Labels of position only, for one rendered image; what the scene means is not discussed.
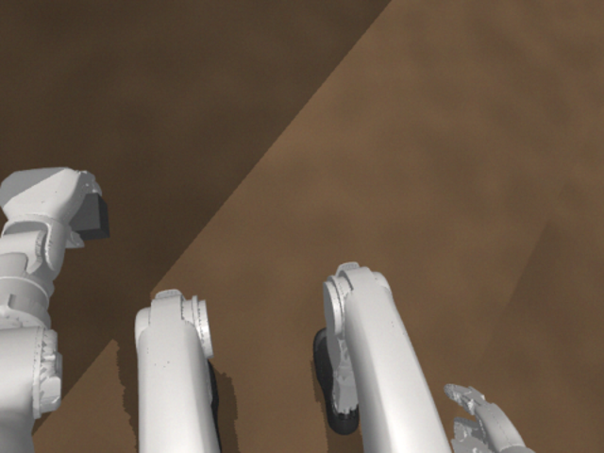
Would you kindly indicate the small box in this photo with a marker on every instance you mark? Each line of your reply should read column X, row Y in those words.
column 91, row 221

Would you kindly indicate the left robot arm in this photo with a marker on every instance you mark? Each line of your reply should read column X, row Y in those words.
column 32, row 250

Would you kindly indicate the right robot foot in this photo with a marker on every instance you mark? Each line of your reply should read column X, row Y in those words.
column 341, row 423

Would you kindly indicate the left robot hand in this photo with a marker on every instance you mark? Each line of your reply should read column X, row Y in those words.
column 56, row 192

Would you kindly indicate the right robot hand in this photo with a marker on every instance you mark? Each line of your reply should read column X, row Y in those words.
column 493, row 430

